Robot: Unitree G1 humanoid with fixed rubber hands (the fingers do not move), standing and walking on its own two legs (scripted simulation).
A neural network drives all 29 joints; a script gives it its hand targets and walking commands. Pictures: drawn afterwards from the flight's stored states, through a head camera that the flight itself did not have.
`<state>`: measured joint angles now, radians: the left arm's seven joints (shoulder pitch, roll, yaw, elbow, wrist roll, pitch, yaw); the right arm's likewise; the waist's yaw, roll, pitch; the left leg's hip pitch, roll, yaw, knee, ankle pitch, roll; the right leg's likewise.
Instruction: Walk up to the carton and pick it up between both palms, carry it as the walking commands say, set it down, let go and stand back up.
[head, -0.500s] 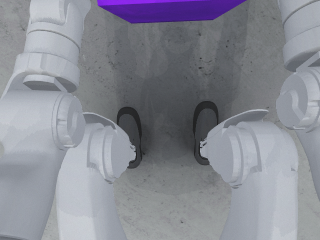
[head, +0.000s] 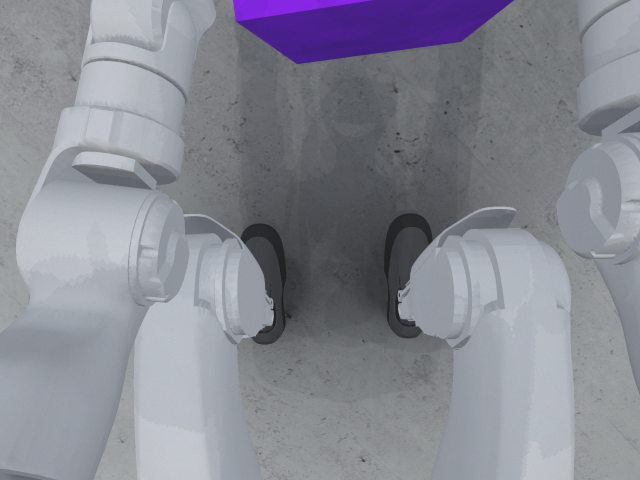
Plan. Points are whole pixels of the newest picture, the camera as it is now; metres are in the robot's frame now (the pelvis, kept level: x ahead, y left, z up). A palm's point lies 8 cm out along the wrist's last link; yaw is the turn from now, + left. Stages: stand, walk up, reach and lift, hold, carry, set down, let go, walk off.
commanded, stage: reach and lift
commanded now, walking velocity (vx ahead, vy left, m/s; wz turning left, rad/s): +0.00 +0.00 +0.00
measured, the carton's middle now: out of the picture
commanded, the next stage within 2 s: none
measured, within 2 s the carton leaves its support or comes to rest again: neither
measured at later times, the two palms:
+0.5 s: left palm out of the picture +0.56 +0.11 -0.09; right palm out of the picture +0.58 -0.19 -0.08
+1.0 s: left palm out of the picture +0.54 +0.12 -0.02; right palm out of the picture +0.56 -0.18 -0.01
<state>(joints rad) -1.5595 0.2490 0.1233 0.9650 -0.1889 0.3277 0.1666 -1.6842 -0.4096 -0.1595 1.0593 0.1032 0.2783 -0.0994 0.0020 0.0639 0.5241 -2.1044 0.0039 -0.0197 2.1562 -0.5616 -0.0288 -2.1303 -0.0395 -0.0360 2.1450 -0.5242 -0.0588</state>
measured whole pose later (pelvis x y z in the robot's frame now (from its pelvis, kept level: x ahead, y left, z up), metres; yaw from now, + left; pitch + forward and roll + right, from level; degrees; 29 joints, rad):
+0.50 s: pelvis -0.01 +0.00 +0.01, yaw +0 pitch +24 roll +1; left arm -1.56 0.23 0.15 0.94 -0.19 0.42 0.21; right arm -1.62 -0.38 -0.18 1.01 0.07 0.34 -0.11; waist 0.00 0.06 0.52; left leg -1.99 0.00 -0.02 2.13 -0.56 -0.03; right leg -2.02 -0.04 -0.04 2.13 -0.53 -0.06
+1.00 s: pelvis -0.02 +0.00 +0.06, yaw +0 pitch +20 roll +1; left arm -1.47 0.19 0.22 0.84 -0.14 0.48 0.21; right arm -1.52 -0.34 -0.24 0.90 0.04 0.39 -0.11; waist 0.00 0.06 0.52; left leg -1.80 -0.01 -0.02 1.99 -0.54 -0.03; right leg -1.82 -0.04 -0.04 1.99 -0.51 -0.06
